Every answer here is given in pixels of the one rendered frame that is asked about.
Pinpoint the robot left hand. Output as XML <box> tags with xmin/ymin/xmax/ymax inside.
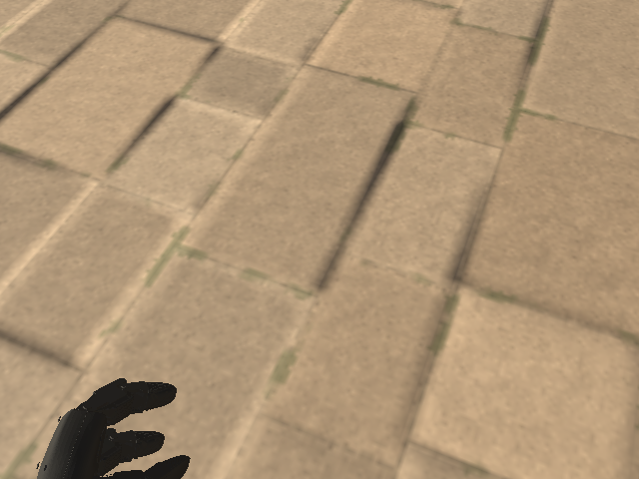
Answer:
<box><xmin>36</xmin><ymin>378</ymin><xmax>191</xmax><ymax>479</ymax></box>

